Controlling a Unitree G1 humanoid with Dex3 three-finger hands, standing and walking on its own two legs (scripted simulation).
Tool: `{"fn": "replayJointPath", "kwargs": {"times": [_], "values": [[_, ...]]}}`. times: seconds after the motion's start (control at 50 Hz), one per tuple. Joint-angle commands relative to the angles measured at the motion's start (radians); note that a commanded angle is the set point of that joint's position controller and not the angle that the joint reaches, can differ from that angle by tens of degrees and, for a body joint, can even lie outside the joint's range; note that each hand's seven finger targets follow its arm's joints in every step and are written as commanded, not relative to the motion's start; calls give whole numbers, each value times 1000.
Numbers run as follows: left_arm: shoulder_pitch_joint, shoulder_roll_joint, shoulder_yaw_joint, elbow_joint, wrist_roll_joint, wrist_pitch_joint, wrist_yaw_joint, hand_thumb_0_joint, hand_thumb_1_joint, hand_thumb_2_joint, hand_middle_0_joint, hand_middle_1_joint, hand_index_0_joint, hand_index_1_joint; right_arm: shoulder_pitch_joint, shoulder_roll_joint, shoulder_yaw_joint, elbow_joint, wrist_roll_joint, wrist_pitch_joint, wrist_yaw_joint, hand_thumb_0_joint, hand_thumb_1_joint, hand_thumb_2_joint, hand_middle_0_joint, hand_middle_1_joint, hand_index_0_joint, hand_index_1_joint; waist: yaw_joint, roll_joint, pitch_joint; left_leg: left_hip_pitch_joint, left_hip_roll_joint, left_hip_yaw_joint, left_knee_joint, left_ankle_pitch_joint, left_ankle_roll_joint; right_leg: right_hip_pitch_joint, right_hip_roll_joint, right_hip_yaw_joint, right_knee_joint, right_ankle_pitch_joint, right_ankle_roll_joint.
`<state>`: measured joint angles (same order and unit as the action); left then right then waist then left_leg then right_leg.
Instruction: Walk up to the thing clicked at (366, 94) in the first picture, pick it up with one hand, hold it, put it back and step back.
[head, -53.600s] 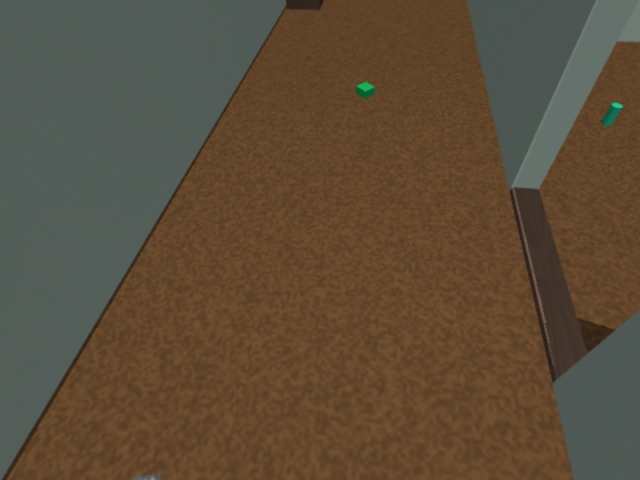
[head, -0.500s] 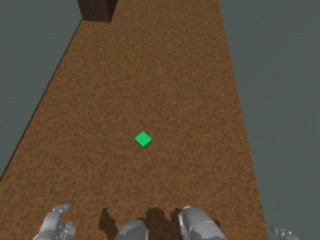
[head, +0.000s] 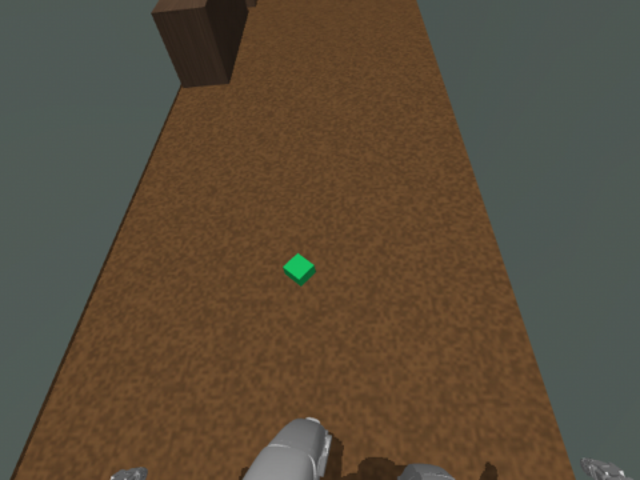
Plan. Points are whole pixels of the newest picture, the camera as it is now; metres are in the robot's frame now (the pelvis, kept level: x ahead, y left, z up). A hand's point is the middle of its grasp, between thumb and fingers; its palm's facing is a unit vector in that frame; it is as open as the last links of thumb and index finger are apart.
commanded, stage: step back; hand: left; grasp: from above
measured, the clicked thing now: (299, 269) +0.84 +0.25 -0.74
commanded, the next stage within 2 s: stand in 1.74 s
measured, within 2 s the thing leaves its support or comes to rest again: neither
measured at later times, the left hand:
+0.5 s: hand out of the picture -0.09 +0.25 -0.16, palm faces +0.10 -0.94 -0.34, open 7.4 cm
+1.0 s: hand out of the picture -0.23 +0.24 -0.15, palm faces +0.08 -0.91 -0.41, open 7.4 cm
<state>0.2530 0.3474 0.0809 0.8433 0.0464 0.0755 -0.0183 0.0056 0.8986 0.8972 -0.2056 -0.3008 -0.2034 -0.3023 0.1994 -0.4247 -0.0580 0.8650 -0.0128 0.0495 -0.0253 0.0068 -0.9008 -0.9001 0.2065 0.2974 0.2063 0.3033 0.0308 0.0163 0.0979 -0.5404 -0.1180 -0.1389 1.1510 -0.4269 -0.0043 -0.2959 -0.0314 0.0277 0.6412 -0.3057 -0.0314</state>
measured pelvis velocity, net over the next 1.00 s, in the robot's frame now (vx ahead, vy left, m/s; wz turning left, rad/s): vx -0.26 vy -0.05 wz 0.07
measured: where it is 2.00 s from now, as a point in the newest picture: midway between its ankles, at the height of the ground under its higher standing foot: outside the picture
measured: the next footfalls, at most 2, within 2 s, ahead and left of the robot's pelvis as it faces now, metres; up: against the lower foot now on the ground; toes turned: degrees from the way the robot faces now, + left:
left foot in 0.24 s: -0.08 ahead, +0.11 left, +0.00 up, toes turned +5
right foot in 0.60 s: -0.17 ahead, -0.17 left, +0.00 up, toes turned +2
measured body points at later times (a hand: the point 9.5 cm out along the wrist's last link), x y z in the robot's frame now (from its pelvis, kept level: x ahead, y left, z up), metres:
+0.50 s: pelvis -0.17 -0.03 +0.00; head -0.13 +0.01 +0.44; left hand -0.10 +0.30 -0.13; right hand -0.03 -0.33 -0.10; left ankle -0.12 +0.10 -0.73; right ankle -0.22 -0.18 -0.65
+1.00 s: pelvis -0.26 -0.05 +0.00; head -0.24 -0.05 +0.44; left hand -0.23 +0.28 -0.12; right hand -0.18 -0.35 -0.14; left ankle -0.26 +0.08 -0.73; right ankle -0.27 -0.17 -0.71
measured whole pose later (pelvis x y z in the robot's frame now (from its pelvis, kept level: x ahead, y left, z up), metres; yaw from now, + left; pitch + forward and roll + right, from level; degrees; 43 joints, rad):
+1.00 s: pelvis -0.26 -0.05 +0.00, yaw +4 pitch -2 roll +2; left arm 0.24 0.40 0.06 0.96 0.02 0.01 0.00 0.01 0.90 0.90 -0.20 -0.30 -0.20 -0.30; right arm 0.23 -0.35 -0.06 0.99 -0.04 -0.01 0.03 0.01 -0.90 -0.90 0.21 0.30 0.21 0.30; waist 0.02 -0.02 0.07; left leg -0.25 -0.04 -0.02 0.58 -0.30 0.02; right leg -0.32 -0.05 0.02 0.82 -0.50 -0.02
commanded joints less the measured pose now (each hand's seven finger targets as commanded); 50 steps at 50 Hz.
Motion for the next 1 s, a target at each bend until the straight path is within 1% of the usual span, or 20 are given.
{"fn": "replayJointPath", "kwargs": {"times": [0.0, 0.1, 0.2, 0.24, 0.26, 0.28, 0.34, 0.46, 0.56, 0.58, 0.6, 0.64, 0.66, 0.7, 0.8, 0.86, 0.9, 0.92, 0.94, 0.98], "values": [[-100, 246, 77, -155, 10, -52, 32, 0, 900, 900, -200, -300, -200, -300, 38, -152, -35, -63, 3, -42, -22, 0, -900, -900, 200, 300, 200, 300, -9, -186, -44, -20, -6, 15, -7, -15, -27, 60, -149, 160, -251, 115, -128], [-22, 247, 77, -156, 5, -40, 52, 0, 900, 900, -200, -300, -200, -300, 16, -132, -29, -84, -11, -56, -20, 0, -900, -900, 200, 300, 200, 300, 45, -232, -154, 23, 69, 82, -297, -124, -27, 289, -235, 200, -166, 390, -186], [-132, 256, 59, -186, -22, -16, 43, 0, 900, 900, -200, -300, -200, -300, 194, -139, -45, -10, -12, -53, -11, 0, -900, -900, 200, 300, 200, 300, -50, -139, -221, 308, 81, 173, -734, 205, 31, 143, -198, 130, -39, 300, -105], [-125, 181, 36, -197, -30, -14, 34, 0, 900, 900, -200, -300, -200, -300, 132, -261, -74, -37, -37, -51, -11, 0, -900, -900, 200, 300, 200, 300, -24, 160, -162, 394, 381, -266, -791, 332, 160, -203, -4, 7, 204, -72, -6], [-199, 238, 61, -203, -30, -14, 45, 0, 900, 900, -200, -300, -200, -300, 61, -358, -86, -70, -30, -42, -6, 0, -900, -900, 200, 300, 200, 300, -71, 226, -112, 177, 539, -402, -836, 344, 322, -163, 71, 33, 419, -346, 19], [-203, 268, 72, -187, -19, -11, 46, 0, 900, 900, -200, -300, -200, -300, -20, -347, -87, -90, -35, -55, -17, 0, -900, -900, 200, 300, 200, 300, -50, 203, -57, 61, 587, -446, -854, 348, 357, -119, 45, 134, 584, -331, 18], [-122, 224, 70, -134, -41, -3, 31, 0, 900, 900, -200, -300, -200, -300, -85, -217, -45, -104, -41, -61, -26, 0, -900, -900, 200, 300, 200, 300, 16, 50, -54, 173, 364, -103, -736, 554, 222, -198, 129, 177, 676, -192, 8], [-69, 204, 47, -99, -28, -38, 31, 0, 900, 900, -200, -300, -200, -300, -39, -201, -53, -96, -29, -46, -15, 0, -900, -900, 200, 300, 200, 300, -39, 184, -119, 414, 360, -57, -690, 414, 253, -177, 67, 69, 342, -209, 59], [42, 206, 42, 24, -23, -88, 30, 0, 900, 900, -200, -300, -200, -300, -56, -241, -66, -74, -20, -15, 5, 0, -900, -900, 200, 300, 200, 300, -25, 202, -231, 375, 301, 23, -567, 215, 187, 109, 65, -79, -269, -49, 22], [61, 223, 50, 54, -15, -95, 36, 0, 900, 900, -200, -300, -200, -300, -65, -206, -54, -71, -15, -9, 10, 0, -900, -900, 200, 300, 200, 300, -12, 132, -227, 289, 261, 63, -457, 243, 158, 188, 45, -18, -320, -2, 10], [57, 295, 66, 53, 3, -99, 38, 0, 900, 900, -200, -300, -200, -300, -72, -142, -35, -97, -11, -13, 12, 0, -900, -900, 200, 300, 200, 300, -12, -49, -173, 36, 181, 98, -341, 99, 88, 249, -68, 227, -274, -59, -41], [-78, 442, 83, -14, 12, -94, 40, 0, 900, 900, -200, -300, -200, -300, -153, -171, -51, -104, -12, -20, -3, 0, -900, -900, 200, 300, 200, 300, 42, -252, -42, 91, 130, -36, -202, -144, -2, -184, -384, 620, -401, -355, -247], [-152, 397, 72, -26, 11, -95, 42, 0, 900, 900, -200, -300, -200, -300, -142, -207, -66, -77, -6, -21, 5, 0, -900, -900, 200, 300, 200, 300, -6, -211, 25, 156, 157, -54, -151, -101, 2, -274, -362, 534, -396, -376, -227], [-163, 292, 42, -16, 1, -111, 44, 0, 900, 900, -200, -300, -200, -300, -113, -165, -47, -38, 1, -32, 14, 0, -900, -900, 200, 300, 200, 300, -42, -129, 48, 107, 89, 5, -188, -9, 8, -126, -193, 231, -279, -47, -143], [-26, 318, 56, 25, 2, -125, 38, 0, 900, 900, -200, -300, -200, -300, -122, -137, -32, -25, -15, -57, 29, 0, -900, -900, 200, 300, 200, 300, 26, -231, 1, 66, 101, 78, -407, -58, -7, 91, -177, 235, -256, -32, -124], [-70, 311, 48, 7, -11, -103, 29, 0, 900, 900, -200, -300, -200, -300, -22, -131, -49, 28, -21, -81, 33, 0, -900, -900, 200, 300, 200, 300, -28, -202, -59, 312, 84, 155, -729, 37, 7, 19, -186, 188, -173, -43, -122], [-39, 214, 14, 1, -20, -100, 28, 0, 900, 900, -200, -300, -200, -300, 44, -187, -78, 55, -36, -95, 26, 0, -900, -900, 200, 300, 200, 300, -49, -2, -137, 550, 207, -117, -824, 61, 63, -142, -84, 80, 88, 33, -40], [-57, 180, 4, -3, -34, -103, 28, 0, 900, 900, -200, -300, -200, -300, 33, -259, -89, 45, -33, -96, 27, 0, -900, -900, 200, 300, 200, 300, -46, 152, -120, 569, 378, -387, -882, -94, 171, -300, 44, -73, 218, -178, 1], [-100, 275, 32, 8, -23, -108, 36, 0, 900, 900, -200, -300, -200, -300, 42, -315, -101, 47, -21, -93, 33, 0, -900, -900, 200, 300, 200, 300, -73, 134, -84, 425, 468, -478, -903, -179, 284, -253, -8, -2, 287, -290, -3], [-93, 287, 35, 19, -25, -117, 25, 0, 900, 900, -200, -300, -200, -300, -1, -258, -86, 38, -28, -88, 38, 0, -900, -900, 200, 300, 200, 300, -48, 81, -32, 347, 412, -329, -884, -155, 268, -194, -26, 12, 239, -296, -12]]}}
